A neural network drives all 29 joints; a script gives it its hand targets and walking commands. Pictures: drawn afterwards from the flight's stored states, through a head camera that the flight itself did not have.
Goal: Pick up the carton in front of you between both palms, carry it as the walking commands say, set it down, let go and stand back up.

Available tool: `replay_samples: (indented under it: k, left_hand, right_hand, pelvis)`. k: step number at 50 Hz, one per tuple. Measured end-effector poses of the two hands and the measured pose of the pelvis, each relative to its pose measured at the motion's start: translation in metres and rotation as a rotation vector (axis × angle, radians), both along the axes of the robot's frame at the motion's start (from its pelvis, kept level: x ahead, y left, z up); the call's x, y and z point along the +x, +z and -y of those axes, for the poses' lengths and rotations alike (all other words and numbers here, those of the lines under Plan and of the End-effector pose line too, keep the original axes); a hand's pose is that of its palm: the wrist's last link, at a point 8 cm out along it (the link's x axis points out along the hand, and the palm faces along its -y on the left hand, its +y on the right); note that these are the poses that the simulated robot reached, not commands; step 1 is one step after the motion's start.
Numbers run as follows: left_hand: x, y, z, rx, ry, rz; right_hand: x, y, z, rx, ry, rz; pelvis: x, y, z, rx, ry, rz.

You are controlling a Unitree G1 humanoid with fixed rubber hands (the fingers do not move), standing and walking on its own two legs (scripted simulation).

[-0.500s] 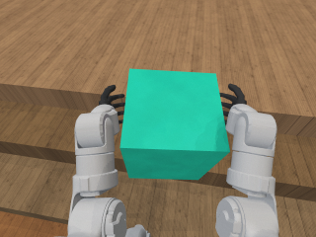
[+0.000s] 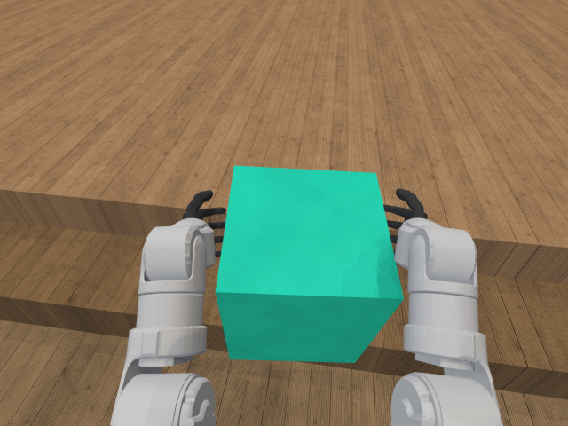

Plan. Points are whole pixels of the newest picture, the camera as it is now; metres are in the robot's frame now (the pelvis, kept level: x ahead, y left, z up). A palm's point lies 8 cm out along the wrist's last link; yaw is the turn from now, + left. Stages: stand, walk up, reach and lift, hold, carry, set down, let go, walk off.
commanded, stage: carry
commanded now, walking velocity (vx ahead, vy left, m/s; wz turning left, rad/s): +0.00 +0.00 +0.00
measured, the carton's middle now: (298, 271) +0.35 +0.01 +0.04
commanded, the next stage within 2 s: none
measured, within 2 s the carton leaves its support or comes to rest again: neither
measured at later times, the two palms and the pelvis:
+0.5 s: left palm (206, 245) +0.32 +0.13 +0.13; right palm (428, 248) +0.33 -0.16 +0.14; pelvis -0.01 -0.01 +0.00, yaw +0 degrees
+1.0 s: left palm (212, 248) +0.32 +0.12 +0.13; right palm (435, 251) +0.32 -0.17 +0.13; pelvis -0.02 -0.02 +0.00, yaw +0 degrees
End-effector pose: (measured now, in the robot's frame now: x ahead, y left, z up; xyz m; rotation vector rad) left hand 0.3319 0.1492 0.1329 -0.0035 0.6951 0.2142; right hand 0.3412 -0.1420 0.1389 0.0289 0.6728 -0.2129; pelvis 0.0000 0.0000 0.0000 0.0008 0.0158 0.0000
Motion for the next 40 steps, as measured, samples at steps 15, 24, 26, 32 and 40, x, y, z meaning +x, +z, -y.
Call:
replay_samples:
  k: [15,24,26,32,40]
  left_hand:
    - [-0.007,0.001,0.013,0.005,-0.015,0.007]
    - [-0.011,-0.001,0.018,0.008,-0.013,0.006]
    - [-0.012,-0.001,0.018,0.008,-0.013,0.006]
    - [-0.014,-0.002,0.021,0.010,-0.013,0.007]
    - [-0.015,-0.003,0.024,0.010,-0.014,0.008]
  right_hand:
    - [-0.012,-0.001,0.013,0.004,-0.017,0.008]
    - [-0.015,-0.002,0.018,0.004,-0.015,0.009]
    - [-0.016,-0.002,0.019,0.004,-0.015,0.009]
    - [-0.018,-0.003,0.021,0.004,-0.015,0.012]
    - [-0.019,-0.004,0.024,0.004,-0.017,0.013]
  pelvis:
    - [-0.007,0.000,0.005,0.002,-0.006,0.003]
    - [-0.011,0.000,0.010,0.003,-0.007,-0.001]
    - [-0.012,0.000,0.011,0.003,-0.007,-0.002]
    - [-0.013,0.000,0.014,0.002,-0.007,-0.004]
    - [-0.015,-0.001,0.016,0.001,-0.007,-0.005]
